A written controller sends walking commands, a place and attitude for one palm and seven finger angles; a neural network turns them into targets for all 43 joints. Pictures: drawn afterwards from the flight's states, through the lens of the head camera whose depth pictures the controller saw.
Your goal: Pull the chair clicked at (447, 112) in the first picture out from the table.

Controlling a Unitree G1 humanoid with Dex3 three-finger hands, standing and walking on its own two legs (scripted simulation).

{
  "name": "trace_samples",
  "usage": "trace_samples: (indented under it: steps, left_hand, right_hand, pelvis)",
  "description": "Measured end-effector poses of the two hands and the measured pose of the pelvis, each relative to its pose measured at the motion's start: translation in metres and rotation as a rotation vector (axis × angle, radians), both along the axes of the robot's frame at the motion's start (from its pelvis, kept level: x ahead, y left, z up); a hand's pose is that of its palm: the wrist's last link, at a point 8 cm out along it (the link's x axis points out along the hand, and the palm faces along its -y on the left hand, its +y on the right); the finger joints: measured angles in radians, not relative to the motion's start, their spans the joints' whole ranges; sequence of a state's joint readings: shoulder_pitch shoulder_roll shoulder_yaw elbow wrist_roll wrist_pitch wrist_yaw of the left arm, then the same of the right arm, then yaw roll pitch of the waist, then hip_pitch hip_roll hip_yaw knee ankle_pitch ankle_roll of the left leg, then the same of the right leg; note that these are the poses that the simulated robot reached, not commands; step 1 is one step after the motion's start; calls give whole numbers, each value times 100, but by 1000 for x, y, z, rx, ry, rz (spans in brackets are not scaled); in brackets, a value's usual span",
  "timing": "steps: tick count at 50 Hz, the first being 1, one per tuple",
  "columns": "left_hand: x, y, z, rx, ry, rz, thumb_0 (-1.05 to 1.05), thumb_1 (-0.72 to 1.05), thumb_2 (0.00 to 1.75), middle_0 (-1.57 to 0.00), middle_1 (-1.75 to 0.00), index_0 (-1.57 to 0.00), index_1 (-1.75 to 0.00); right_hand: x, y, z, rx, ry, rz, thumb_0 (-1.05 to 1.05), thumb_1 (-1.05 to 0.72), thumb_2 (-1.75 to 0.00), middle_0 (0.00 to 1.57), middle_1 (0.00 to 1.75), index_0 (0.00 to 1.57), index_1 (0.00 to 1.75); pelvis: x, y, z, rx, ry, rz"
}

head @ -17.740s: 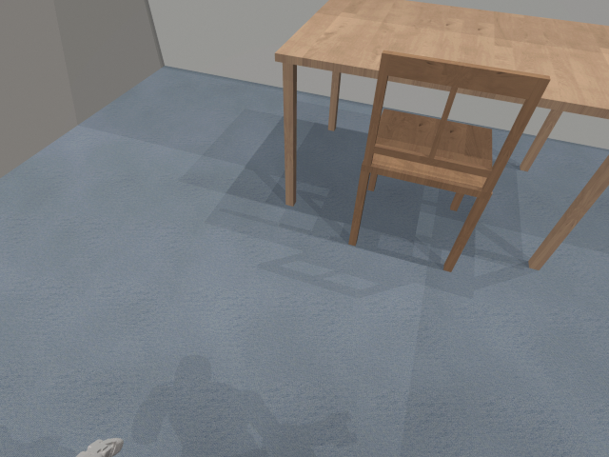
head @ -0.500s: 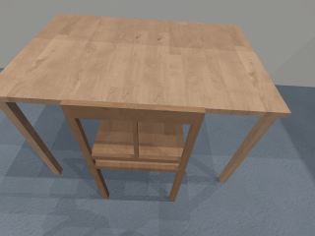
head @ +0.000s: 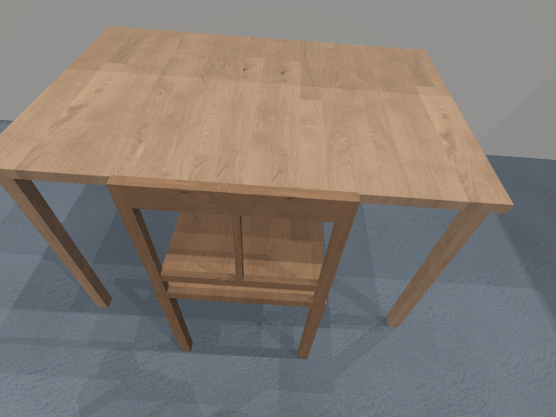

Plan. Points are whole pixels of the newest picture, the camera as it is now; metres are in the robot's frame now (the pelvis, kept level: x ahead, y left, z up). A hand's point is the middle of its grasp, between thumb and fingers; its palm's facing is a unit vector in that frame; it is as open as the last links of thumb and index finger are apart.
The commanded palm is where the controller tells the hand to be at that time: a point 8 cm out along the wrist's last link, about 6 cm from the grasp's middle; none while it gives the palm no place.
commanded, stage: look again from close up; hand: left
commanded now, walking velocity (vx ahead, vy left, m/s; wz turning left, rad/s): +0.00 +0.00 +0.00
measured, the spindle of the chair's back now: (238, 248) +0.46 +0.11 -0.13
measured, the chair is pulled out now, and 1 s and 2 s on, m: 0.00 0.00 0.00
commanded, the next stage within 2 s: shuffle to correct the standing spot in 0.12 s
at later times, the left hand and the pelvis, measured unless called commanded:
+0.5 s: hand out of the picture -0.03 +0.14 -0.18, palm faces +0.01 -0.99 -0.14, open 7.4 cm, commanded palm none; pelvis +0.00 -0.02 +0.00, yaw +0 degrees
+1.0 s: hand out of the picture +0.06 +0.08 -0.18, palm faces +0.08 -0.97 -0.22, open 7.3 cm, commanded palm none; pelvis +0.04 -0.10 -0.01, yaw +3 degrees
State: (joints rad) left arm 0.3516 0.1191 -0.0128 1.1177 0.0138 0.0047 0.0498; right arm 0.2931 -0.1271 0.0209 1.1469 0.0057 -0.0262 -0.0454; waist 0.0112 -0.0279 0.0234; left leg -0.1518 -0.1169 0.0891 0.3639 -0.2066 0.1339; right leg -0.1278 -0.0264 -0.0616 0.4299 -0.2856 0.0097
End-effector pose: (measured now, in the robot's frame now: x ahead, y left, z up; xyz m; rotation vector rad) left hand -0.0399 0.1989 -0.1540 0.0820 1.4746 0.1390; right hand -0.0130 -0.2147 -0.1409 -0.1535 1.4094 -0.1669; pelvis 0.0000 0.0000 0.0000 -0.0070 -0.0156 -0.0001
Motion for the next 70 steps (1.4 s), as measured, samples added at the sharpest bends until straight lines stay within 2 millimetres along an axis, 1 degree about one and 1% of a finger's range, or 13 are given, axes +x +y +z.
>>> trace_samples:
  steps: [23,28,34,39,43,47,51,54,57,60,63,67,70]
  left_hand:
    - [1,-11,-3,-5,31,-26,0,90,90,-19,-30,-20,-30]
    - [18,-16,1,11,18,-34,0,91,90,-19,-30,-20,-30]
    - [54,-30,6,33,-55,-40,1,91,90,-19,-30,-20,-30]
    - [79,-49,0,65,-121,-38,1,91,90,-19,-30,-19,-30]
    - [86,-65,2,67,-121,-29,1,93,90,-19,-30,-20,-30]
    - [89,-70,6,80,-126,-9,1,94,90,-20,-30,-20,-30]
    - [83,-65,7,98,-144,25,1,93,90,-20,-30,-20,-30]
    - [69,-56,7,103,-141,50,1,92,90,-20,-30,-20,-30]
    - [50,-41,2,99,-119,55,0,91,90,-20,-30,-20,-30]
    - [36,-21,-11,84,-96,48,0,90,90,-20,-30,-20,-30]
    - [31,-5,-18,77,-88,47,1,90,90,-20,-30,-20,-30]
    - [31,9,-10,69,-127,53,1,91,90,-20,-30,-20,-30]
    - [29,14,-4,60,-146,51,1,91,90,-19,-30,-20,-30]
  right_hand:
    - [-13,-6,-3,10,28,-43,1,-90,-90,20,29,20,30]
    - [-24,-19,-3,8,65,-57,0,-90,-90,20,29,20,30]
    - [-29,-47,0,2,102,-70,1,-90,-90,20,29,20,30]
    - [-16,-77,-9,7,105,-68,1,-90,-90,20,29,20,30]
    - [8,-93,-10,13,81,-50,1,-90,-90,20,29,20,30]
    - [36,-101,-11,18,44,-18,1,-90,-90,19,29,19,30]
    - [66,-105,-11,1,8,37,1,-90,-90,20,29,20,30]
    - [91,-104,-5,-25,-45,79,1,-90,-90,20,29,20,30]
    - [115,-98,3,-48,-131,103,1,-91,-90,19,29,19,30]
    - [128,-84,10,-69,-234,111,1,-91,-90,19,29,19,30]
    - [122,-66,16,-73,-277,119,0,-91,-90,19,29,19,30]
    - [98,-41,18,-46,-233,133,0,-91,-90,19,29,19,30]
    - [82,-37,19,-51,-197,118,0,-94,-90,20,29,20,30]
  pelvis:
    - [3,-14,-2,23,9,-10]
    - [7,-26,-2,21,18,-1]
    - [15,-49,1,6,15,3]
    - [27,-77,-8,20,5,6]
    - [39,-91,-7,12,5,21]
    - [43,-97,-6,15,15,29]
    - [37,-94,-6,23,15,48]
    - [27,-85,-5,29,7,56]
    - [17,-73,-7,30,-1,57]
    - [11,-58,-15,16,-13,50]
    - [5,-46,-15,22,-38,40]
    - [1,-35,-7,-3,-32,59]
    - [-2,-27,-3,-10,-16,59]
